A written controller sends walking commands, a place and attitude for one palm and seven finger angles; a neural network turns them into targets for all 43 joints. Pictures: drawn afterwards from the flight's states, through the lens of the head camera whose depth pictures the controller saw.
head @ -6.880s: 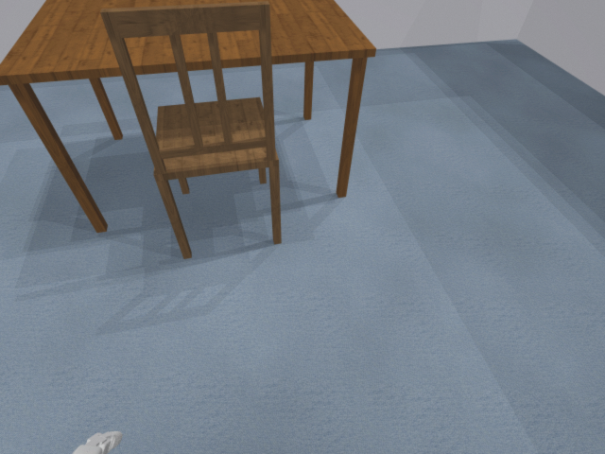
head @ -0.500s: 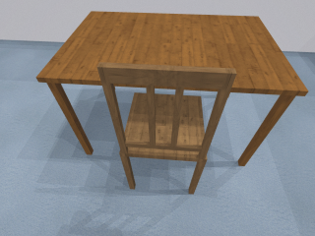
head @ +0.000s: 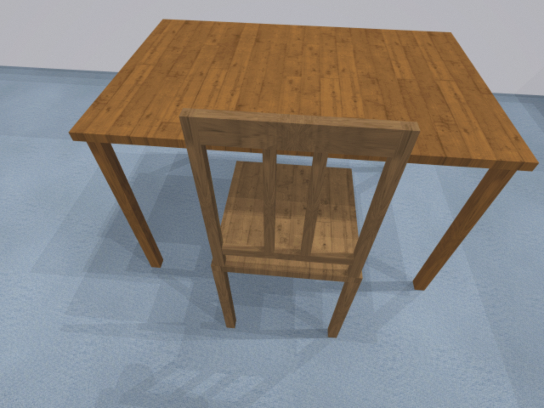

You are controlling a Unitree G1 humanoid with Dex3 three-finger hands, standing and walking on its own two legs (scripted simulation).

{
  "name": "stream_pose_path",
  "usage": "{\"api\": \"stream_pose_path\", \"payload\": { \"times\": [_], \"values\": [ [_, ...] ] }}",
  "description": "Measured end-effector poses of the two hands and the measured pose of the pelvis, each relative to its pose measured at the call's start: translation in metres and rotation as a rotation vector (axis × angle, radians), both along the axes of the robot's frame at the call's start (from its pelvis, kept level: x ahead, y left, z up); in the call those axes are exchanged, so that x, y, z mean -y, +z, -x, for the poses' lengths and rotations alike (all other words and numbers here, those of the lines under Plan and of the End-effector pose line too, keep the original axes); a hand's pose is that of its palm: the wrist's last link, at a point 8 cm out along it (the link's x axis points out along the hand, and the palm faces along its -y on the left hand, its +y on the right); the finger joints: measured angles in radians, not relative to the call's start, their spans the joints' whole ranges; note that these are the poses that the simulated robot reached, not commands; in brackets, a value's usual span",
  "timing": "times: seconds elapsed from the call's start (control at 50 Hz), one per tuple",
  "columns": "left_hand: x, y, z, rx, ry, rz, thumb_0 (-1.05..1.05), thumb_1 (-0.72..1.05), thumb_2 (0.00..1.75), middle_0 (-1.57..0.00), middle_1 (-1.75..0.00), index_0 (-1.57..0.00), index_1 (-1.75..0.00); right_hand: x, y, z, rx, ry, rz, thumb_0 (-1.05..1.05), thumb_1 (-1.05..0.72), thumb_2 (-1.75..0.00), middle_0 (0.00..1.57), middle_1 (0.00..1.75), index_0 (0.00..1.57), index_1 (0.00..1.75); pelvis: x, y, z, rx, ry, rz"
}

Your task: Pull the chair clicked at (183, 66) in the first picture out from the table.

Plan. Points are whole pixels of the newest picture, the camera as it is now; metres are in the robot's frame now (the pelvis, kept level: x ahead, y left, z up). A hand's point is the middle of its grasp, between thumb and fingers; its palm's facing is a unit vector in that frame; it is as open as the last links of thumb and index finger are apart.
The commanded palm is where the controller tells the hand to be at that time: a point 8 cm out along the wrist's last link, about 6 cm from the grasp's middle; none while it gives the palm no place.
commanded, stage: look again from close up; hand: left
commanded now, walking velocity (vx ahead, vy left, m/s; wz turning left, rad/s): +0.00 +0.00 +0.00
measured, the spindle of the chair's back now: (269, 206) +0.52 +0.04 -0.07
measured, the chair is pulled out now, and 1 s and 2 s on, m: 0.00 0.00 0.00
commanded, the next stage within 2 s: shuffle to correct the standing spot in 0.82 s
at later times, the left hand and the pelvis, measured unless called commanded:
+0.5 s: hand out of the picture -0.01 +0.20 -0.18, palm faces +0.01 -0.98 -0.20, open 7.4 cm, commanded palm none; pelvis -0.02 +0.03 -0.01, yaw -1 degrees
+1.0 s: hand out of the picture -0.04 +0.19 -0.18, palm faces +0.01 -0.99 -0.15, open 7.4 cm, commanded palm none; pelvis -0.02 +0.03 -0.01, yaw -1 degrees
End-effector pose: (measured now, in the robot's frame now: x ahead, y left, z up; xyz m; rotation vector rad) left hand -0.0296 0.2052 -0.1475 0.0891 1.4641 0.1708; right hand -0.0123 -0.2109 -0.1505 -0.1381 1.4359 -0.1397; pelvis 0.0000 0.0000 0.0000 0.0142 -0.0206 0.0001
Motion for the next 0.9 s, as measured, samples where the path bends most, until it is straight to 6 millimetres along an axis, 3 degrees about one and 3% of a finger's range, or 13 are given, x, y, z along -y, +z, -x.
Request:
{"api": "stream_pose_path", "payload": {
  "times": [0.12, 0.26, 0.46, 0.66, 0.9],
  "values": [
    [-0.004, -0.002, 0.005, 0.015, -0.029, -0.014, 0.0, 0.91, 0.9, -0.2, -0.3, -0.2, -0.3, 0.004, -0.003, -0.005, 0.035, -0.002, 0.01, 0.02, -0.93, -0.9, 0.2, 0.3, 0.2, 0.3, -0.006, -0.005, 0.006, -0.017, -0.008, 0.03],
    [-0.026, -0.006, -0.004, 0.066, -0.045, -0.037, 0.0, 0.91, 0.9, -0.2, -0.3, -0.2, -0.3, -0.006, -0.008, -0.009, 0.114, -0.008, 0.015, 0.01, -0.93, -0.9, 0.2, 0.3, 0.2, 0.3, -0.019, -0.011, 0.01, 0.002, -0.01, 0.024],
    [-0.046, -0.003, -0.015, 0.122, -0.069, -0.046, 0.0, 0.91, 0.9, -0.2, -0.3, -0.2, -0.3, -0.019, -0.004, 0.009, 0.1, -0.007, 0.005, 0.02, -0.94, -0.9, 0.2, 0.3, 0.2, 0.3, -0.028, -0.009, 0.021, 0.005, -0.017, 0.011],
    [-0.045, -0.004, 0.004, 0.054, -0.067, -0.025, 0.0, 0.91, 0.9, -0.2, -0.3, -0.2, -0.3, -0.028, -0.002, 0.026, 0.035, -0.014, -0.01, 0.01, -0.92, -0.9, 0.2, 0.3, 0.2, 0.3, -0.03, -0.006, 0.024, -0.01, -0.02, 0.007],
    [-0.035, -0.007, 0.014, 0.018, -0.054, 0.004, 0.0, 0.91, 0.9, -0.2, -0.3, -0.2, -0.3, -0.025, 0.0, 0.017, 0.036, -0.014, 0.008, 0.01, -0.92, -0.9, 0.2, 0.3, 0.2, 0.3, -0.031, -0.005, 0.021, -0.006, -0.024, 0.007]
  ]
}}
